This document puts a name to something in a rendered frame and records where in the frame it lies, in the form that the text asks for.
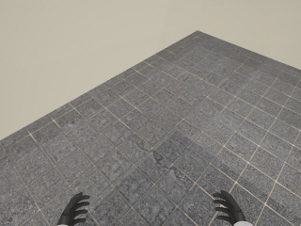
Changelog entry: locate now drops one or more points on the robot right hand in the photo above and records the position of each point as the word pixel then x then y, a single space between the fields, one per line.
pixel 233 210

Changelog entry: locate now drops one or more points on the robot left hand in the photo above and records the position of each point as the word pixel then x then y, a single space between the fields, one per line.
pixel 69 213

